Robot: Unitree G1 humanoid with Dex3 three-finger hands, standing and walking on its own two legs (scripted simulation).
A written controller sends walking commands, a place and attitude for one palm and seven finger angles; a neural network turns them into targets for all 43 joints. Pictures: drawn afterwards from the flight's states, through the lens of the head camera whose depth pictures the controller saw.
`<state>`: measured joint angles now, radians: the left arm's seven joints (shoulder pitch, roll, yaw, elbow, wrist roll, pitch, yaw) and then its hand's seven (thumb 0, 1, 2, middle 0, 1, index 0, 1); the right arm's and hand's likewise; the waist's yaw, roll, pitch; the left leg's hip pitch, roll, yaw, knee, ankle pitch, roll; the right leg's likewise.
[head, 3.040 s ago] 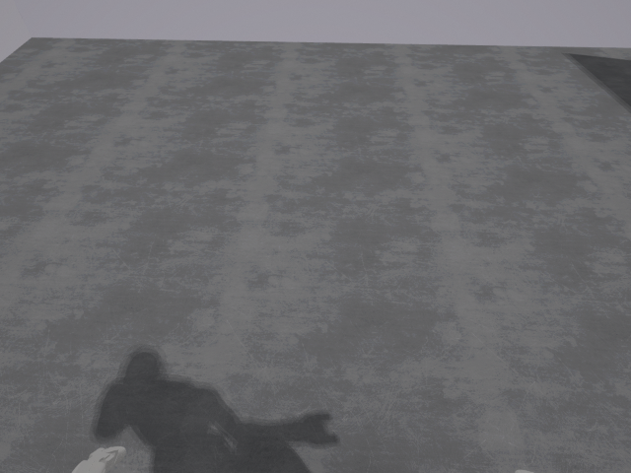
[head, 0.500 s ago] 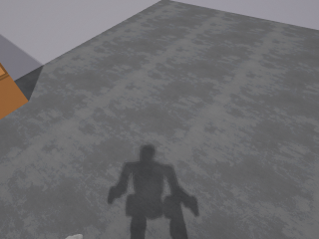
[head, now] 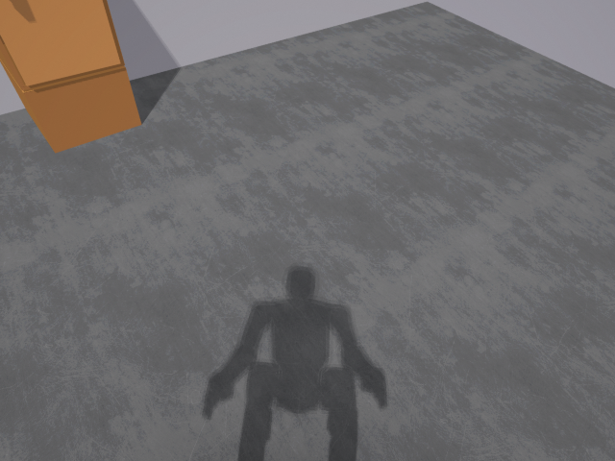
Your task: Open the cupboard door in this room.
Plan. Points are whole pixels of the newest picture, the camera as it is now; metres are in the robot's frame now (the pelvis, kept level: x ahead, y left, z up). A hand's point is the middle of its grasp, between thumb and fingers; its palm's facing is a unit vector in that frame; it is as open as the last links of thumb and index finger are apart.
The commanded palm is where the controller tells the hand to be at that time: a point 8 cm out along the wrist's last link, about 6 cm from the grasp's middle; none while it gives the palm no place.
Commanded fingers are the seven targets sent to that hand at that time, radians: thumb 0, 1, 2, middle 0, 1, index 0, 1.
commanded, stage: turn or walk to find it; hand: left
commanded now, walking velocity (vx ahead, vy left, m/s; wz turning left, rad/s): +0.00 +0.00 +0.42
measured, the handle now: out of the picture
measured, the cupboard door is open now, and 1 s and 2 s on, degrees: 0 0 0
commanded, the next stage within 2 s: stand and wait in 0.18 s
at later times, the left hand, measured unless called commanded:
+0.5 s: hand out of the picture +0.04 +0.19 -0.15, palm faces +0.14 -0.96 -0.24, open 7.4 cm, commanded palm none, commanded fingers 0.00 0.90 0.90 -0.20 -0.30 -0.20 -0.30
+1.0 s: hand out of the picture -0.11 +0.20 -0.18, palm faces +0.31 -0.93 -0.19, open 7.4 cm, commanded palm none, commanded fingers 0.00 0.90 0.90 -0.20 -0.30 -0.20 -0.30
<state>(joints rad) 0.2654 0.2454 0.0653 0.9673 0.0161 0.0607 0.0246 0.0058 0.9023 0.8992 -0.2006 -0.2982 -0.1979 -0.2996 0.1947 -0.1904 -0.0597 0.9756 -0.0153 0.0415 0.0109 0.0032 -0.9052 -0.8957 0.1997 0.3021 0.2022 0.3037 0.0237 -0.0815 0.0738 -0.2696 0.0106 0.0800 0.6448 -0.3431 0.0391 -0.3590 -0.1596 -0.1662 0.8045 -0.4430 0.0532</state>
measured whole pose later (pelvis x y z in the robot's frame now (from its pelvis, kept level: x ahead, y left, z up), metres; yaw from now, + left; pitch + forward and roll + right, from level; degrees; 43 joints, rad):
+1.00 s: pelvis -0.07 +0.02 +0.01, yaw +13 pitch -3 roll +0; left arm 0.28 0.20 0.05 1.08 0.01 0.05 0.04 0.01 0.91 0.90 -0.20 -0.30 -0.20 -0.30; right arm 0.21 -0.17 -0.05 1.07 -0.02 0.02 -0.02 0.00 -0.91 -0.90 0.20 0.30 0.20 0.30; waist 0.04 -0.06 0.06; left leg -0.21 0.00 0.07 0.55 -0.29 0.03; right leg -0.28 -0.09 -0.08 0.74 -0.45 0.03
